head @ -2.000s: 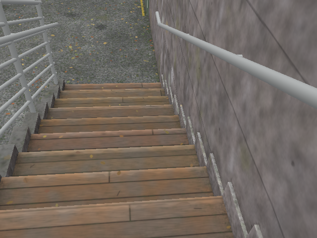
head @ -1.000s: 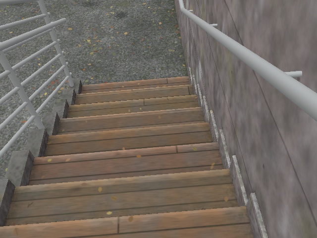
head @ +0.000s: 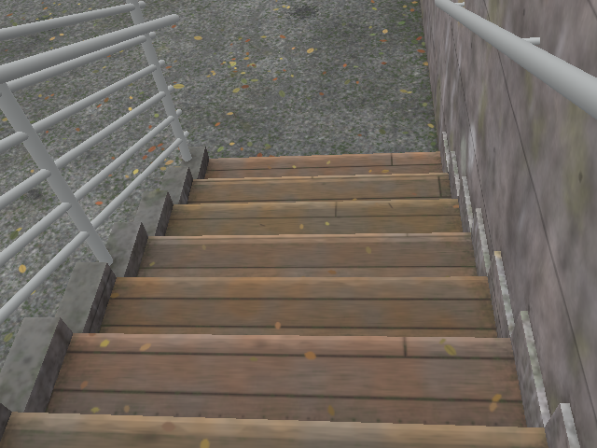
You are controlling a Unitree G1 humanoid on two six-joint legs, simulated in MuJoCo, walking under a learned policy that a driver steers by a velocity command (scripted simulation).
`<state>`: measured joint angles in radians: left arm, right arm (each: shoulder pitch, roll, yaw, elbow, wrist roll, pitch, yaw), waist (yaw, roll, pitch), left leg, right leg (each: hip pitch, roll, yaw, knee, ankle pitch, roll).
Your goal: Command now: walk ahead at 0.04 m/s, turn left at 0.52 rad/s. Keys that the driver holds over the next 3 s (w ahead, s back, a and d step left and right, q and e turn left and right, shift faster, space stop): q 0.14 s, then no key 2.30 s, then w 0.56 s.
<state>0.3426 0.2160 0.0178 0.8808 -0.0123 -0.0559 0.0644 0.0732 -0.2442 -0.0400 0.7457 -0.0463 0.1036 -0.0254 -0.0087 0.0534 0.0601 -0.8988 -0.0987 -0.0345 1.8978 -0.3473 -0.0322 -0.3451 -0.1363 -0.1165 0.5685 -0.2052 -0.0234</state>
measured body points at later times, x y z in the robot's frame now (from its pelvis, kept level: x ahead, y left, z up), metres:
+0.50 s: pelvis +0.01 +0.13 -0.01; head -0.01 +0.17 +0.44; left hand +0.12 +0.40 -0.13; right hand +0.07 -0.12 -0.12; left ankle +0.03 +0.22 -0.74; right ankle +0.12 -0.01 -0.56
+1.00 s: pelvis +0.07 +0.11 +0.00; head +0.06 +0.09 +0.45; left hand +0.11 +0.36 -0.12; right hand +0.19 -0.11 -0.14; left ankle +0.04 +0.23 -0.73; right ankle +0.08 +0.03 -0.73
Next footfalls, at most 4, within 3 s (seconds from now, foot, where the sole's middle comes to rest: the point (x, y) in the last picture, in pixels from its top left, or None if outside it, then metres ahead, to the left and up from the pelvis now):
0.28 left None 0.08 0.23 -0.77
0.84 right None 0.12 0.04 -0.77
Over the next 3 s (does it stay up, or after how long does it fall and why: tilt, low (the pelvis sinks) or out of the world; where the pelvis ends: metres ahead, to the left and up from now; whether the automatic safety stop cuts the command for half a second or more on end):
stays up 0.21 0.15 -0.02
